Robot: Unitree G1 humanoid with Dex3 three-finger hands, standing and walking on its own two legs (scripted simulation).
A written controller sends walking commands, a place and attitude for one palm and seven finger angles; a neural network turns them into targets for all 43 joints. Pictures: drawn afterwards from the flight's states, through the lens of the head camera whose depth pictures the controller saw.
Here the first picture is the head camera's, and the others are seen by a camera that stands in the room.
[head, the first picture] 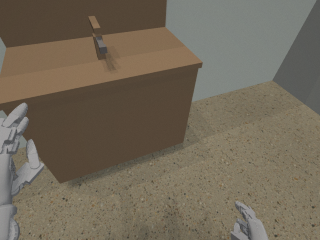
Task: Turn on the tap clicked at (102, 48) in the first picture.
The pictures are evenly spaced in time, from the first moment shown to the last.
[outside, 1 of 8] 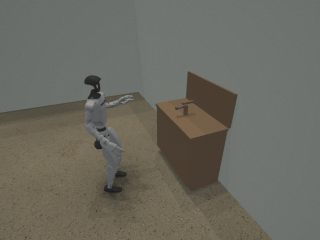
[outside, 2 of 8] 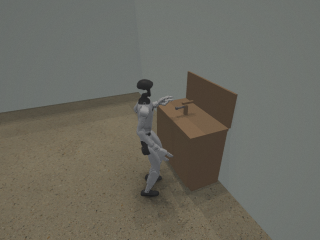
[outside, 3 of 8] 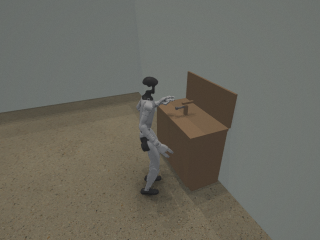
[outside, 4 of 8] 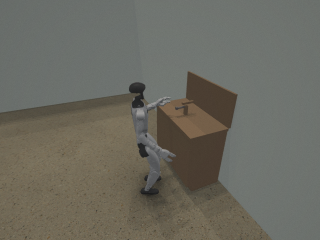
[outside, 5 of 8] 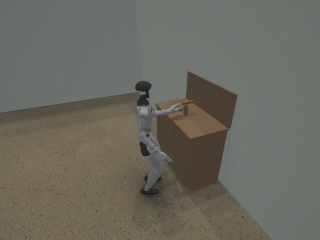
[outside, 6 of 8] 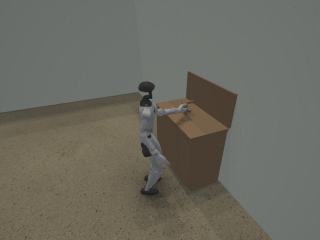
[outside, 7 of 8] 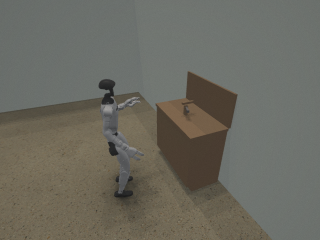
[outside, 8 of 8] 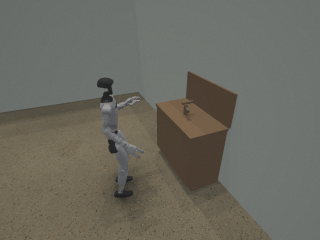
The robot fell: no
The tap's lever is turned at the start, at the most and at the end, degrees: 0 87 70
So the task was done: yes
